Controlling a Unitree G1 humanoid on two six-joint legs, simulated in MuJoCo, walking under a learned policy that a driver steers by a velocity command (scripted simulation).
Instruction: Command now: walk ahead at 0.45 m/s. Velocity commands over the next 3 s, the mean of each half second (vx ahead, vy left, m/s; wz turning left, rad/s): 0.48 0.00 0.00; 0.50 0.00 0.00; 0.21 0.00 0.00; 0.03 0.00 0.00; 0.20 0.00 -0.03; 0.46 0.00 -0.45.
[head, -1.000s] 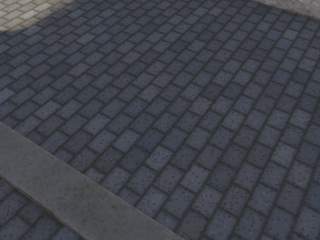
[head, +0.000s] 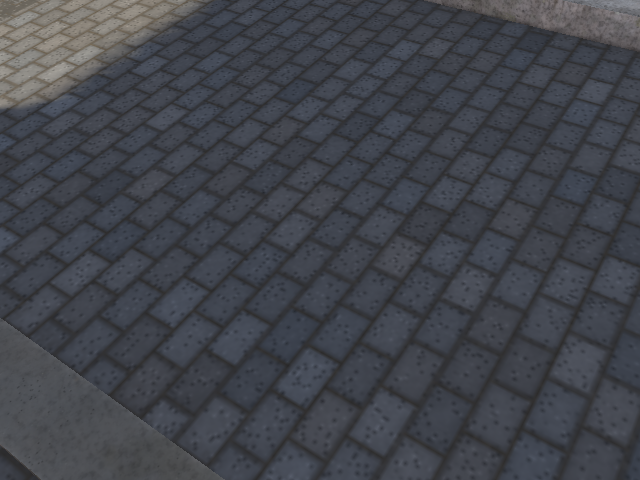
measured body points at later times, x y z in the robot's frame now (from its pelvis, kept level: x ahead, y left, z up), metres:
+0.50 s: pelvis +0.27 -0.01 +0.09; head +0.27 -0.01 +0.54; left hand +0.47 +0.23 +0.00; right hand +0.24 -0.25 -0.06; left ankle +0.25 +0.07 -0.65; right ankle +0.28 -0.15 -0.59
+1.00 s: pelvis +0.54 -0.14 +0.01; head +0.56 -0.15 +0.46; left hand +0.60 +0.11 -0.12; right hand +0.60 -0.40 -0.13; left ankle +0.52 +0.03 -0.61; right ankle +0.54 -0.22 -0.73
